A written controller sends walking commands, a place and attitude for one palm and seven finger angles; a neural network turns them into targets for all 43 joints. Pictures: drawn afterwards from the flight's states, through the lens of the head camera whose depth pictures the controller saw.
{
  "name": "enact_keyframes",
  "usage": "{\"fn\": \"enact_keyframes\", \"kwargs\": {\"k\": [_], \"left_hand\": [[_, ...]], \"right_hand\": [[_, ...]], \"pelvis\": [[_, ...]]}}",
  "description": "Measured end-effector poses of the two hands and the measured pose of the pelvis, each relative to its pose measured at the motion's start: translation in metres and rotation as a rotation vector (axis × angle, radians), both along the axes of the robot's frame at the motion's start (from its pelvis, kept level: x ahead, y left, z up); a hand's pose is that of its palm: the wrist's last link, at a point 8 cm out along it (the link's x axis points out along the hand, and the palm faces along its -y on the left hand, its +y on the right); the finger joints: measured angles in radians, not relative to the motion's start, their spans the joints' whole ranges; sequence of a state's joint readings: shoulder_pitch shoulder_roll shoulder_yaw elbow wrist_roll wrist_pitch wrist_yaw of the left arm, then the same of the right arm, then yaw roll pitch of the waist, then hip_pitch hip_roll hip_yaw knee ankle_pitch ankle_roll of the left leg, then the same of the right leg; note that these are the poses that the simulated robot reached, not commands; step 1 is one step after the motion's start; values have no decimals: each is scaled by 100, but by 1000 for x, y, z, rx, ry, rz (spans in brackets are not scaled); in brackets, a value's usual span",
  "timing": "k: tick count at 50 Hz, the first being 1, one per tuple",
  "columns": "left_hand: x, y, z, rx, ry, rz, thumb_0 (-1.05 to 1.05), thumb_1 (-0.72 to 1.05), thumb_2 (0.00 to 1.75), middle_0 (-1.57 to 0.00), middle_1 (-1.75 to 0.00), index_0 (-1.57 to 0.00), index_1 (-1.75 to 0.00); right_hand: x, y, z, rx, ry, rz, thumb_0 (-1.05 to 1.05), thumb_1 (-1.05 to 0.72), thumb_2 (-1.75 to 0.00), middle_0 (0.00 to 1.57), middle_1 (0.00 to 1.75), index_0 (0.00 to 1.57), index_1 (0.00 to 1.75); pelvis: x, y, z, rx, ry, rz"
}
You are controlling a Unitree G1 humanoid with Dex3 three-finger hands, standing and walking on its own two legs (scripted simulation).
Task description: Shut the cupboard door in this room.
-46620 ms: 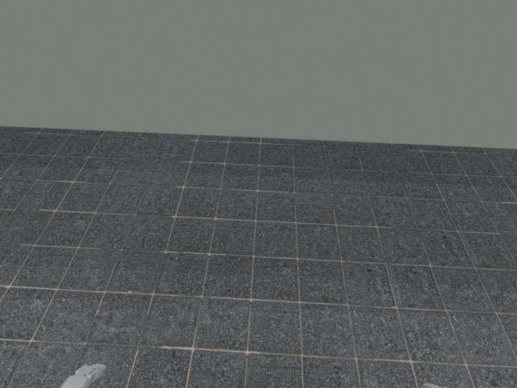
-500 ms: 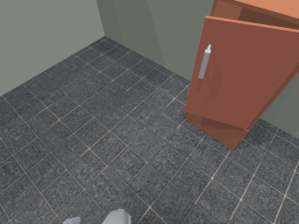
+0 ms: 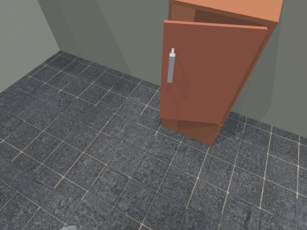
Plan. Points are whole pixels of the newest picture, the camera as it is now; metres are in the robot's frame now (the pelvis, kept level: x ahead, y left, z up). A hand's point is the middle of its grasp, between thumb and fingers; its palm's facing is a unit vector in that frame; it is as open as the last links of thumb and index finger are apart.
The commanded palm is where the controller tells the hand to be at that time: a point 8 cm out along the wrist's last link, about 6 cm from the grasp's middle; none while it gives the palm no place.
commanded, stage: take the last steps up to it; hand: left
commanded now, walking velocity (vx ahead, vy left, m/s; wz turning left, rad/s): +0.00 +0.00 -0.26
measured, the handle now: (171, 65) +0.74 -0.04 -0.03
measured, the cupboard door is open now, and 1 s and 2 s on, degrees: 20 20 20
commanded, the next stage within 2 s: come to a stop and stand still in 0.78 s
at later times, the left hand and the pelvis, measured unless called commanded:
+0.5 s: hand out of the picture +0.14 +0.17 -0.18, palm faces -0.11 -0.98 -0.15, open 7.4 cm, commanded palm none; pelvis +0.09 -0.02 +0.00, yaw -7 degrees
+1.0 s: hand (151, 171) +0.32 +0.03 -0.17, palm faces -0.14 -0.97 -0.20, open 7.2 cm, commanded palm none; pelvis +0.23 -0.14 +0.01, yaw -9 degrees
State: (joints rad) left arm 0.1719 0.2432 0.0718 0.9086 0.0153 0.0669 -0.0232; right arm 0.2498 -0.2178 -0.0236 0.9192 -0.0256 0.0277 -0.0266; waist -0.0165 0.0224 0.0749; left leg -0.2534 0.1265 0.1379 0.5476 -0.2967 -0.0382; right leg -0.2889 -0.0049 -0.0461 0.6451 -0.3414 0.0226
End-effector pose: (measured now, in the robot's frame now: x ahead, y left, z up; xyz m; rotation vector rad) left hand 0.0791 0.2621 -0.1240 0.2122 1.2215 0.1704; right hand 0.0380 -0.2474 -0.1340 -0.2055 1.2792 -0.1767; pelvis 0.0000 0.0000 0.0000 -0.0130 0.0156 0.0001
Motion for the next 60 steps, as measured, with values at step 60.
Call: {"fn": "enact_keyframes", "kwargs": {"k": [60], "left_hand": [[245,-186,-28,-63,90,-75,0,91,90,-20,-30,-20,-30]], "right_hand": [[283,-126,4,27,-119,-103,0,-91,-90,20,30,20,30]], "pelvis": [[259,-142,-3,6,-39,-167]]}}
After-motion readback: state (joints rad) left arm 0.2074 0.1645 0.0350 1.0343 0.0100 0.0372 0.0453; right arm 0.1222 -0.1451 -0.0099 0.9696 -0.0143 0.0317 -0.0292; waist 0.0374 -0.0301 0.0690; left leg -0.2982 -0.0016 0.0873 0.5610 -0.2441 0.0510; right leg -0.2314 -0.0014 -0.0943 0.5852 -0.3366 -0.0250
